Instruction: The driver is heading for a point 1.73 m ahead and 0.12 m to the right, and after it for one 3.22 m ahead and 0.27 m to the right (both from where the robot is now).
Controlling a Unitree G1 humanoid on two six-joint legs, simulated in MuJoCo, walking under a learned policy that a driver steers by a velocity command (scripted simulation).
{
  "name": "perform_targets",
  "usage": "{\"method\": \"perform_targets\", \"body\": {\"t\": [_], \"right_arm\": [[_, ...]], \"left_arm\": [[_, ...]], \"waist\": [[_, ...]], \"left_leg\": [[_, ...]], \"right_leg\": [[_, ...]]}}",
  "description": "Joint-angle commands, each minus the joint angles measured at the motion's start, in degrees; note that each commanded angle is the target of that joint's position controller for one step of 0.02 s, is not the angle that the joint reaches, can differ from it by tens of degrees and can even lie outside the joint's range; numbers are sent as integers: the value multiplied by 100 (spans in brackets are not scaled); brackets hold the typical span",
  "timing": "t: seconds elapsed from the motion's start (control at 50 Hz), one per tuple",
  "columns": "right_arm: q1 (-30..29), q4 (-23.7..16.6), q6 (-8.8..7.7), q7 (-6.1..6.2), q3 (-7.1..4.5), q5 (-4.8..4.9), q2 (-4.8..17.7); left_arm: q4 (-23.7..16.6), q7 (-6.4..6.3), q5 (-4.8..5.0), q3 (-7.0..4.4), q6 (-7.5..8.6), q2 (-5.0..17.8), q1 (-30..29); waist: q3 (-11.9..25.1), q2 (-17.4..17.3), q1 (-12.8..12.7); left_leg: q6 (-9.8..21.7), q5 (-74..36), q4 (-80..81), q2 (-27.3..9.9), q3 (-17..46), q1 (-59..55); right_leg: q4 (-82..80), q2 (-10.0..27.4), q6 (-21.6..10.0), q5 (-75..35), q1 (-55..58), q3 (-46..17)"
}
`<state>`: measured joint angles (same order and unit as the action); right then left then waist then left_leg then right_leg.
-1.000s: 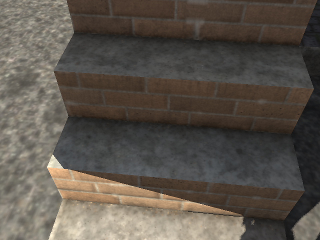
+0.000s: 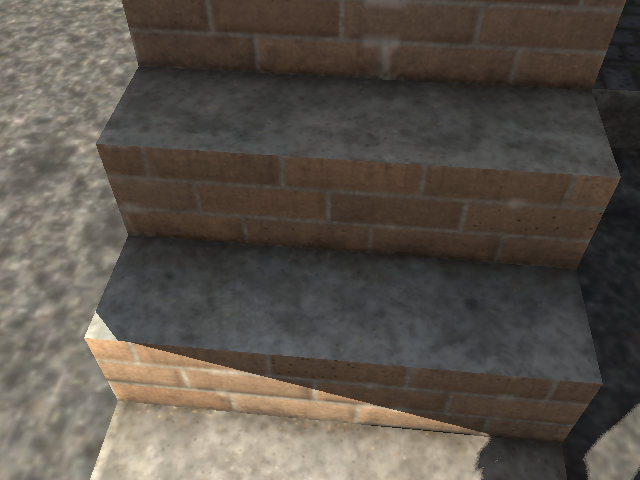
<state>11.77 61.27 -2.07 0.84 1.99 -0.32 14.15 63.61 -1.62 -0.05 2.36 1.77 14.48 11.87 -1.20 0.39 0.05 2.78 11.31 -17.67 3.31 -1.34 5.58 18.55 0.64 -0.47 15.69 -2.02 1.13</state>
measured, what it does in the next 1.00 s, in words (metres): stands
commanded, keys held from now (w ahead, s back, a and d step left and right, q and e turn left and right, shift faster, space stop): w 0.50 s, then no key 0.50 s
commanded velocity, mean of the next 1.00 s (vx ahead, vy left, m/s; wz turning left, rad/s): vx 0.24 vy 0.00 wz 0.00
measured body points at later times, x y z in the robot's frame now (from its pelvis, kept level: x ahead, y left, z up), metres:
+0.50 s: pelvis +0.01 -0.01 +0.00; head +0.01 -0.02 +0.45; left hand +0.12 +0.25 -0.13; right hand +0.13 -0.26 -0.13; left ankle -0.02 +0.09 -0.75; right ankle -0.06 -0.11 -0.75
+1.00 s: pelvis +0.01 -0.02 +0.00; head +0.01 -0.02 +0.45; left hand +0.08 +0.26 -0.14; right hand +0.07 -0.28 -0.14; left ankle -0.02 +0.09 -0.75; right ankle -0.06 -0.11 -0.75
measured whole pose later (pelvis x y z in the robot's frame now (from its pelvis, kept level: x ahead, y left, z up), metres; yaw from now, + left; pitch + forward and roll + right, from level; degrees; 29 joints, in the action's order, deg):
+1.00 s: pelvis +0.01 -0.02 +0.00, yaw -1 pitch -1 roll +1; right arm 9.5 61.9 -2.8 0.2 2.5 -0.2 15.5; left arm 63.6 -0.9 0.0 2.9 2.6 16.8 8.1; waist -1.5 0.2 0.1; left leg 1.0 10.8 -15.7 1.7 -0.9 4.1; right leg 15.7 -0.9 -1.9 14.5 -0.4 0.7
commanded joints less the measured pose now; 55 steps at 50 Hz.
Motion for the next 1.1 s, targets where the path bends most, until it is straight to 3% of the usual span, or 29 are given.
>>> {"method": "perform_targets", "body": {"t": [0.02, 0.08, 0.26, 0.52, 0.82, 1.1], "right_arm": [[85, -166, -40, 15, -79, -3, 579], [-113, -237, -62, 9, -52, -11, 566], [-322, -371, -221, -31, -17, 10, 582], [-715, -506, -253, -45, -4, 19, 672], [-530, -251, -163, -52, -43, 15, 773], [-123, -88, -89, -38, -53, 8, 772]], "left_arm": [[-128, -12, 0, -88, 31, 651, 119], [-191, -11, -7, -66, 45, 648, -68], [-313, 2, 47, -38, 192, 684, -288], [-532, 26, 21, -11, 278, 841, -763], [-326, 56, 2, -52, 198, 990, -677], [-120, 41, 13, -78, 92, 977, -285]], "waist": [[65, 12, 3], [-12, 1, 1], [117, 0, -1], [438, 15, -25], [351, -3, -17], [98, -17, -2]], "left_leg": [[57, -1229, 206, -810, 696, -218], [27, -899, 403, -780, 724, -175], [3, -1426, 541, -841, 745, -376], [-83, -2211, 444, -949, 681, -520], [-73, -1931, 181, -958, 620, -391], [-69, -1435, 209, -922, 650, -253]], "right_leg": [[-293, 647, -242, -1379, -309, -487], [-472, 615, -230, -1199, -305, -517], [-617, 648, -234, -1730, -102, -553], [-586, 740, -222, -2697, 164, -587], [-356, 754, -270, -2540, 100, -567], [-332, 700, -325, -2056, -55, -597]]}}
